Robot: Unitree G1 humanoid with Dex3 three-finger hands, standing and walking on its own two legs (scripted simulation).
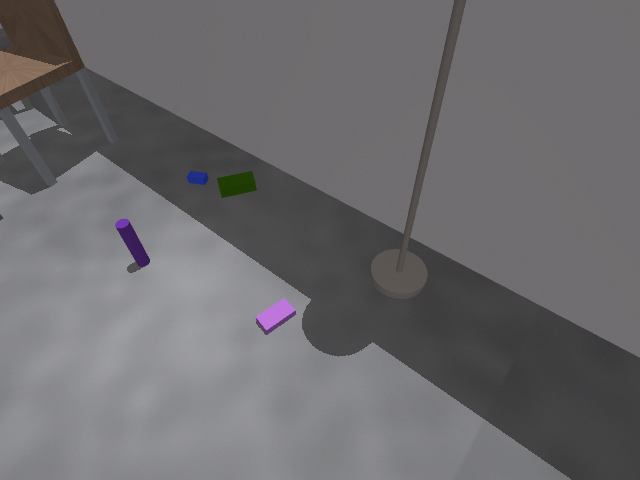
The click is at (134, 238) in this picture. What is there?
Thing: slim round
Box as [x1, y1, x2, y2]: [115, 219, 149, 266]
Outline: 118,220 115,223 115,226 137,264 140,266 146,265 149,262 149,259 129,221 127,219
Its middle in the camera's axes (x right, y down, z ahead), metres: -0.73 +0.03 +1.53
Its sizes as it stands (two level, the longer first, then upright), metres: 0.051 0.051 0.232
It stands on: the floor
